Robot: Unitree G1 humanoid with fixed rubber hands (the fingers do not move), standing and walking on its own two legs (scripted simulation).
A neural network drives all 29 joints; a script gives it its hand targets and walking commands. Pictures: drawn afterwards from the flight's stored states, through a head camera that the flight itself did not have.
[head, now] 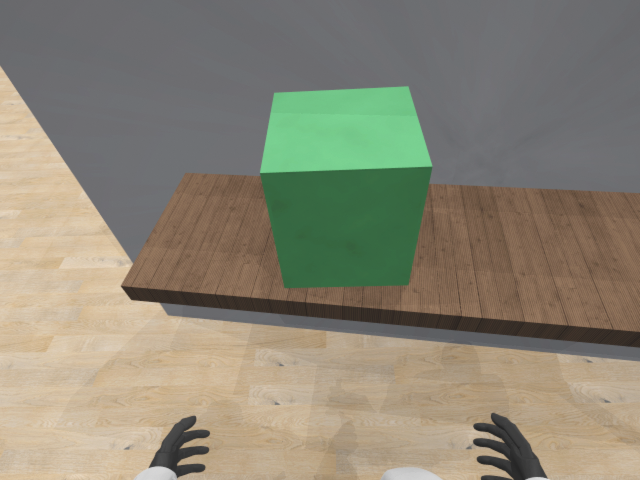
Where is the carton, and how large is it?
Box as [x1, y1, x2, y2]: [260, 86, 432, 287]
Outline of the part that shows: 407,86 274,93 260,175 284,287 400,285 408,283 432,166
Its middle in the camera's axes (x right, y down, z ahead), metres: +0.04 -0.07 +0.63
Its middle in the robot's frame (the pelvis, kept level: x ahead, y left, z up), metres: +0.51 -0.04 +0.05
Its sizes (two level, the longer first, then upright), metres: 0.210 0.200 0.250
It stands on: a table, 0.69 m high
